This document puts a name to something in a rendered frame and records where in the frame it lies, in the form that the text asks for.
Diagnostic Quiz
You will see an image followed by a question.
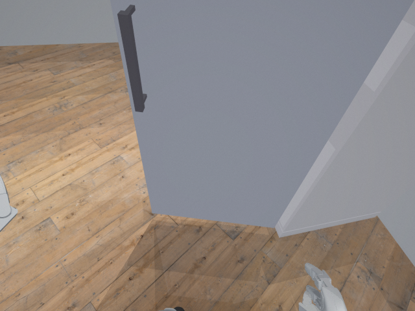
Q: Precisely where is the robot left hand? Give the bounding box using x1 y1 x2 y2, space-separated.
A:
0 175 18 232

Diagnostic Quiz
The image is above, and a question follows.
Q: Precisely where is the robot right hand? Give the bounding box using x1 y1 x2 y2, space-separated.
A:
299 263 347 311

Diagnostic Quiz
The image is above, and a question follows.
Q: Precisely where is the handle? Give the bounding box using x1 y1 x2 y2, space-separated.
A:
117 5 147 112

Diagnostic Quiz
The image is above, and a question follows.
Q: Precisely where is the fridge door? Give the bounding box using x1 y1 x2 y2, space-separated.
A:
110 0 414 228

